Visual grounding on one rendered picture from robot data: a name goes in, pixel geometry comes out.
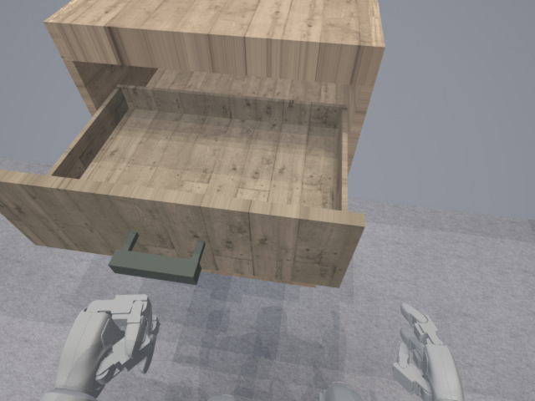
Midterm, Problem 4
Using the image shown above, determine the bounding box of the right robot hand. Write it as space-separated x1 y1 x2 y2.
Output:
393 302 465 401

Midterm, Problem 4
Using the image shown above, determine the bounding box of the cabinet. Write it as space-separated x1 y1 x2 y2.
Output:
43 0 385 288

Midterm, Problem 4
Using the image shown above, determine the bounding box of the left robot hand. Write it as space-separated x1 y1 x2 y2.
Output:
54 294 160 398

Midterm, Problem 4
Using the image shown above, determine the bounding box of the handle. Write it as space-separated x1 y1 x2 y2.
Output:
109 231 206 285

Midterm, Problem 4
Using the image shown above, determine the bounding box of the drawer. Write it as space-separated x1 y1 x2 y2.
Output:
0 84 365 288

